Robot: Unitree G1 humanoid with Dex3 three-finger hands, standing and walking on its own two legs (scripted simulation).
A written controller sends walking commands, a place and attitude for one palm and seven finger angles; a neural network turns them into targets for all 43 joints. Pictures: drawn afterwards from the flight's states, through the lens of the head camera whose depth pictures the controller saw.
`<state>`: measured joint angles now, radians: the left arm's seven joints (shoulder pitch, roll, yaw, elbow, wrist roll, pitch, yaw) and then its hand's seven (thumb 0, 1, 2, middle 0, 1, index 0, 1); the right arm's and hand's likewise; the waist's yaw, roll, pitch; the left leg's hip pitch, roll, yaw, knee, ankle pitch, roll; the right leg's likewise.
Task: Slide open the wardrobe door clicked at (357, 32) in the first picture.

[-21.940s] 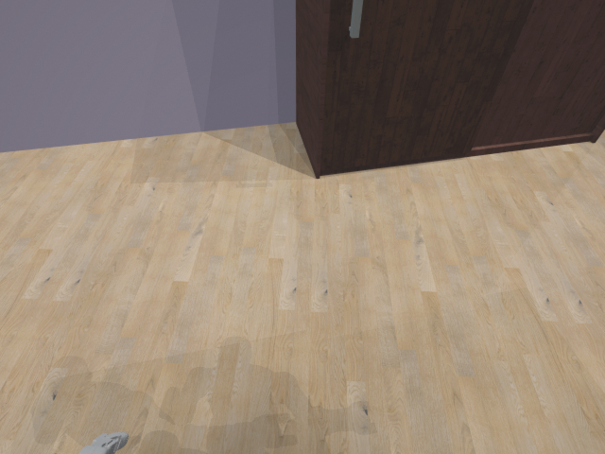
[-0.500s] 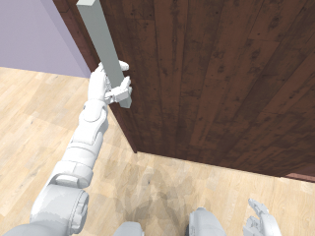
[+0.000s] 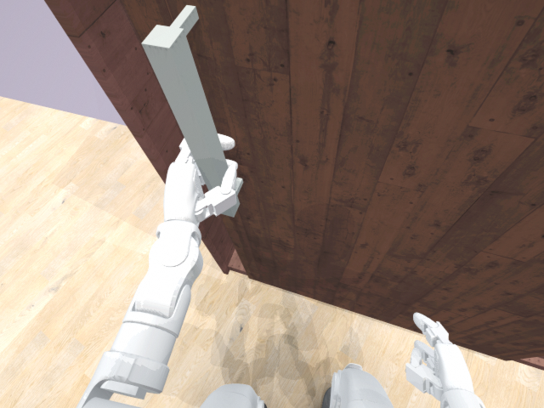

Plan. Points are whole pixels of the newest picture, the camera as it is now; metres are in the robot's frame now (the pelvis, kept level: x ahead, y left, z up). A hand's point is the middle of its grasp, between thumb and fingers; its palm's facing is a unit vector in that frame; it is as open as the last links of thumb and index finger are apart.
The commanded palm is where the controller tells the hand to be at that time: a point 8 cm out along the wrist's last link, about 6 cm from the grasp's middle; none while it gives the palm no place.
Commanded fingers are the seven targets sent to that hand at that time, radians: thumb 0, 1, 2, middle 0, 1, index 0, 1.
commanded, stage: step sideways, sliding the door along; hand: left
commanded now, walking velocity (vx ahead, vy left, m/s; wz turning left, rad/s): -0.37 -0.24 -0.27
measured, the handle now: (214, 137) +0.42 +0.15 +0.12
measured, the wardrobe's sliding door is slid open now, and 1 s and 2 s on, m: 0.09 0.31 0.46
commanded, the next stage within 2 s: stop walking and hold the door there in 1.94 s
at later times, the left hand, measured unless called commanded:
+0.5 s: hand (310, 210) +0.35 +0.01 +0.08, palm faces +0.18 -0.98 -0.11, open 6.2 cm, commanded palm +0.31 +0.00 +0.08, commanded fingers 0.00 0.90 0.90 -0.45 -1.40 -0.45 -1.40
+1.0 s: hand (390, 234) +0.33 -0.09 +0.08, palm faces +0.09 -0.99 -0.10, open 6.5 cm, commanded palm +0.29 -0.11 +0.08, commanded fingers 0.00 0.90 0.90 -0.45 -1.40 -0.45 -1.40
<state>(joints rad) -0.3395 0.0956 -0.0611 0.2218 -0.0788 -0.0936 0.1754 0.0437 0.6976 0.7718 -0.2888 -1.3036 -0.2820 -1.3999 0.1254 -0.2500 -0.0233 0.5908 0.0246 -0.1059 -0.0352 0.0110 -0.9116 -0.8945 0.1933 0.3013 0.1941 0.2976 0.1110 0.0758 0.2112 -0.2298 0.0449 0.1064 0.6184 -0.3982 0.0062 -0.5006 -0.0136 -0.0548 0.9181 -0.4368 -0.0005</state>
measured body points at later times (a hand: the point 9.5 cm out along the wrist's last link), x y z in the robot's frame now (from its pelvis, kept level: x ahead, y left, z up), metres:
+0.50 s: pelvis +0.03 -0.11 +0.02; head +0.12 -0.15 +0.46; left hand +0.33 +0.06 +0.09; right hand +0.23 -0.35 -0.09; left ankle +0.03 +0.04 -0.67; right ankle +0.06 -0.15 -0.73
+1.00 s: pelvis -0.05 -0.20 +0.00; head +0.02 -0.21 +0.44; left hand +0.32 -0.03 +0.08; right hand +0.09 -0.41 -0.11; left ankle +0.04 +0.02 -0.72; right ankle -0.09 -0.34 -0.73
